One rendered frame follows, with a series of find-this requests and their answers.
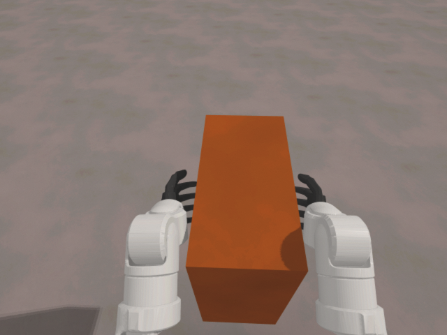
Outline carton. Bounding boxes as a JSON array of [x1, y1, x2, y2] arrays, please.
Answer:
[[186, 115, 308, 325]]

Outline right robot forearm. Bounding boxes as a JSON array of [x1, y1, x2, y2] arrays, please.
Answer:
[[303, 202, 387, 335]]

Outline left robot forearm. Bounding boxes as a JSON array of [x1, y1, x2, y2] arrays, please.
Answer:
[[115, 199, 188, 335]]

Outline left robot hand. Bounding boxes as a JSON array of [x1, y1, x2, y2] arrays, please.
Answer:
[[161, 170, 197, 223]]

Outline right robot hand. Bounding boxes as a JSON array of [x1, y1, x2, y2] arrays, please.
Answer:
[[295, 174, 326, 230]]

